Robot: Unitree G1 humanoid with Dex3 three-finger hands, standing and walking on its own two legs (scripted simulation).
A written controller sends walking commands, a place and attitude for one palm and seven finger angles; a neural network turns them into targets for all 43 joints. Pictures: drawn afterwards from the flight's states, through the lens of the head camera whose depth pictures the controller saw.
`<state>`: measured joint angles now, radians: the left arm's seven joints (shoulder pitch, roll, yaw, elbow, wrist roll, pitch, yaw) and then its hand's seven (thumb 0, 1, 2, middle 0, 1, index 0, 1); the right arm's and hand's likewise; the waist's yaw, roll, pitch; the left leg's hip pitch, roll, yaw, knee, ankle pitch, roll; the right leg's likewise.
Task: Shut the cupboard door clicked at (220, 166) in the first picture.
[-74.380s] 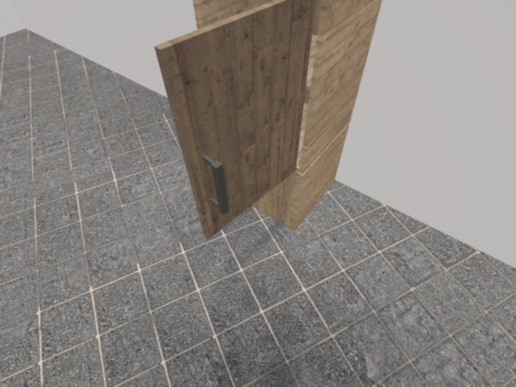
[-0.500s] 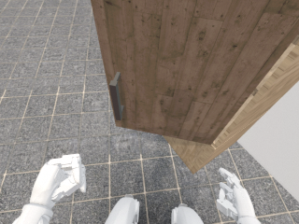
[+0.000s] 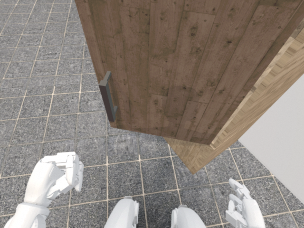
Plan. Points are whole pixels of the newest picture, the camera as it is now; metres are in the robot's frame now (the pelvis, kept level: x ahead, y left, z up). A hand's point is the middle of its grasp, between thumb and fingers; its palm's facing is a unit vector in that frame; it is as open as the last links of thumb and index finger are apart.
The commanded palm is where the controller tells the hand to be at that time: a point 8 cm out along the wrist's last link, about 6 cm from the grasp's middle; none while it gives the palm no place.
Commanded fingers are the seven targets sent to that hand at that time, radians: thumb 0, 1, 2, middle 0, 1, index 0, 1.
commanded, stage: raise the hand and make a fist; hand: left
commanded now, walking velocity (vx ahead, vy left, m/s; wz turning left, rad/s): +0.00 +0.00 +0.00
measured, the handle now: (110, 98) +0.47 +0.17 +0.01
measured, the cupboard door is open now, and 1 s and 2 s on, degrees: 45 45 44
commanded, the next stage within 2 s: bring the fist close to the handle in 0.08 s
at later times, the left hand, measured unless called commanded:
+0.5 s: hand (94, 167) +0.26 +0.16 +0.02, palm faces -0.18 -0.98 -0.02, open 3.1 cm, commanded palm +0.25 +0.22 +0.04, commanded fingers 0.00 0.90 0.90 -1.30 -1.50 -1.30 -1.50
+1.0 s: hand (107, 135) +0.34 +0.15 +0.02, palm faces -0.11 -0.99 -0.04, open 3.1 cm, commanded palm +0.33 +0.20 +0.02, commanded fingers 0.00 0.90 0.90 -1.30 -1.50 -1.30 -1.50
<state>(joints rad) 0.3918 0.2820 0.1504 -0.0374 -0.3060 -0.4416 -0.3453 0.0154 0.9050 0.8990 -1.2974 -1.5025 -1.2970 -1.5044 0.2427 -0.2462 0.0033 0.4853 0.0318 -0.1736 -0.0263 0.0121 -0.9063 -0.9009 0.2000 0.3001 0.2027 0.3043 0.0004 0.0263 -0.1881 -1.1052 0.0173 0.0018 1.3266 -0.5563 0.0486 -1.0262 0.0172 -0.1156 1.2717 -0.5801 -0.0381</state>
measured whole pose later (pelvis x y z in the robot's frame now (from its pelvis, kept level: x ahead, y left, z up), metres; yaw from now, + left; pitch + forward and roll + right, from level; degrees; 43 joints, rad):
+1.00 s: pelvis +0.00 +0.00 -0.01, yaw +0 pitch +22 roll -3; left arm -0.15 0.24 0.09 0.39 -0.19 -0.45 -0.20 0.01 0.90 0.90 -1.30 -1.50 -1.30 -1.50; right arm 0.23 -0.26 0.01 0.56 0.02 -0.07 0.01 0.01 -0.91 -0.90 0.20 0.30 0.20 0.30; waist -0.04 0.03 -0.19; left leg -1.19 0.01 0.02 1.35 -0.55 0.05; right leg -1.13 0.01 -0.10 1.32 -0.58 -0.04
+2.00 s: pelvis -0.01 -0.01 -0.02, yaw -1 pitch +24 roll -3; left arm -0.51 0.31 0.16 0.79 -0.18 -0.51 -0.30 0.01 0.90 0.90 -1.31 -1.50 -1.30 -1.50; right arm 0.23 -0.26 0.01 0.61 0.03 0.00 0.00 0.01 -0.91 -0.90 0.20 0.30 0.20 0.30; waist -0.07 0.03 -0.18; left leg -1.25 0.02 0.01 1.38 -0.55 0.04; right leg -1.19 0.02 -0.10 1.35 -0.58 -0.05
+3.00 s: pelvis -0.01 +0.00 -0.04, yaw -3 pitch +30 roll -4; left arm -1.05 0.46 0.22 1.18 -0.08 -0.37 -0.42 0.01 0.90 0.90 -1.30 -1.50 -1.30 -1.50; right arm 0.33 -0.27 0.04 0.65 0.01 0.01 0.03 0.00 -0.91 -0.90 0.20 0.30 0.20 0.30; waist -0.22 0.06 -0.17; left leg -1.43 0.05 0.01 1.46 -0.56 0.05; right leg -1.37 0.04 -0.10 1.41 -0.58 -0.05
